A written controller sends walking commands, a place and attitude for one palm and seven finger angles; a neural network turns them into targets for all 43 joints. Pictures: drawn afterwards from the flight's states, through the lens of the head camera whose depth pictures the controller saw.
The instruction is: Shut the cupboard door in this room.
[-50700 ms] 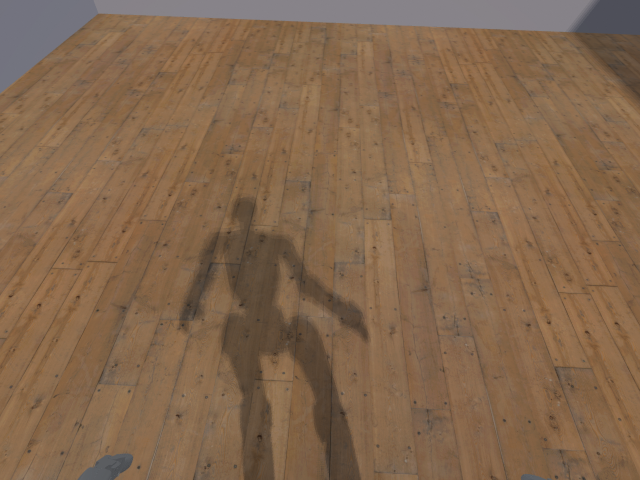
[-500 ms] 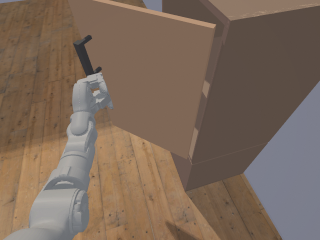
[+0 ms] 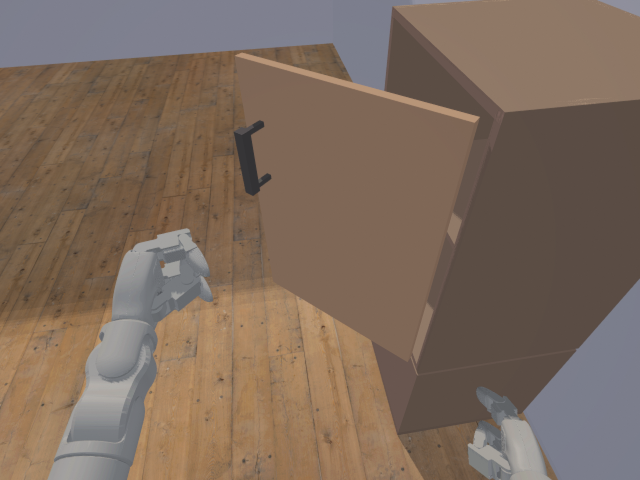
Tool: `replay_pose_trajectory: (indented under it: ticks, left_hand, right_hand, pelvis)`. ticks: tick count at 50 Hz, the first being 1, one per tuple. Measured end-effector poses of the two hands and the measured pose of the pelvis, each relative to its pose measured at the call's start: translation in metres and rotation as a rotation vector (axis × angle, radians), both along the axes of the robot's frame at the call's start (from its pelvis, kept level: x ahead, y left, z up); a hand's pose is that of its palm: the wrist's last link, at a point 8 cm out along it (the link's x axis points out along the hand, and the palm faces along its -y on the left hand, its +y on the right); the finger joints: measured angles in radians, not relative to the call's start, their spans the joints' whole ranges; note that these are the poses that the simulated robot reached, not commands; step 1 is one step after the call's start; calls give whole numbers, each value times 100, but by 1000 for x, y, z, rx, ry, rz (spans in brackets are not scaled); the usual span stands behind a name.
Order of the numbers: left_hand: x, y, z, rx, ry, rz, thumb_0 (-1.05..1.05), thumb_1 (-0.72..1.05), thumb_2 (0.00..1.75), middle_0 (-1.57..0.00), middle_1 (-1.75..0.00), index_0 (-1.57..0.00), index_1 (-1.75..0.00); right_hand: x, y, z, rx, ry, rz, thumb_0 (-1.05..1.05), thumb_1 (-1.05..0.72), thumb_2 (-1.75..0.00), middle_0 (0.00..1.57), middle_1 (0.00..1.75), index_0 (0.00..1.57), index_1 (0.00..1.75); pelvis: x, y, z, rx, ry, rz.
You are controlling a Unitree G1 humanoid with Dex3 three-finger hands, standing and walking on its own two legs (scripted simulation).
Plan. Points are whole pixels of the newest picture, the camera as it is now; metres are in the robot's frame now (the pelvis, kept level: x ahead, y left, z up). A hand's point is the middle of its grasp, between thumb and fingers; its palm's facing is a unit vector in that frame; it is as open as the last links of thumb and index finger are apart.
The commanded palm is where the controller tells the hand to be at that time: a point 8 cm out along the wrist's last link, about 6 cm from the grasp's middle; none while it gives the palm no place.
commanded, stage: draw the hand back to the body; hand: left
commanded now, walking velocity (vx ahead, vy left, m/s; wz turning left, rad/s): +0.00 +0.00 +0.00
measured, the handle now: (255, 158) +0.64 +0.17 +0.08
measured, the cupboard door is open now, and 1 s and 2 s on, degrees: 45 45 45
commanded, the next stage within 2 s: step back with the hand held close in 0.92 s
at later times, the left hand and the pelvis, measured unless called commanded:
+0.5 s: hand (72, 333) +0.21 +0.26 +0.15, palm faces +0.42 -0.82 -0.40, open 5.8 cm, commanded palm +0.16 +0.30 +0.18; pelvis +0.02 +0.00 +0.01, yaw +0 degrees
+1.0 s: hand (54, 338) +0.20 +0.27 +0.17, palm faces +0.46 -0.79 -0.40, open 7.4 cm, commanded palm +0.15 +0.30 +0.18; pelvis +0.02 +0.00 +0.01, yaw +1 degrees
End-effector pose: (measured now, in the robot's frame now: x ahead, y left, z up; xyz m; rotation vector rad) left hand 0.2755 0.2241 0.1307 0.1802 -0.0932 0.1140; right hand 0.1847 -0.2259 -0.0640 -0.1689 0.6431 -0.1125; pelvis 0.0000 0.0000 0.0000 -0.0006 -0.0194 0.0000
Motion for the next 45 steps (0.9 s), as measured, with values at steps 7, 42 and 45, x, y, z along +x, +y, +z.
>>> replay_pose_trajectory:
  ticks: [7, 42, 45]
  left_hand:
    - [-39, 29, 8, 71, 9, 133, 2, 89, 90, -98, -115, -99, -115]
    - [-121, 77, 38, 234, -12, 385, 2, 89, 90, -22, -32, -23, -32]
    - [-119, 74, 44, 247, -33, 366, 2, 89, 90, -21, -31, -22, -31]
  right_hand:
    - [12, 23, 1, 2, 17, 79, 1, -90, -90, 20, 30, 21, 30]
    - [15, 10, -6, -21, 30, 69, 1, -90, -90, 20, 30, 21, 30]
    - [15, 11, -5, -14, 19, 66, 1, -90, -90, 20, 30, 21, 30]
  pelvis:
    - [3, 3, 5, -5, -37, 14]
    - [15, 0, 7, -2, -46, 18]
    - [16, -1, 7, -4, -48, 15]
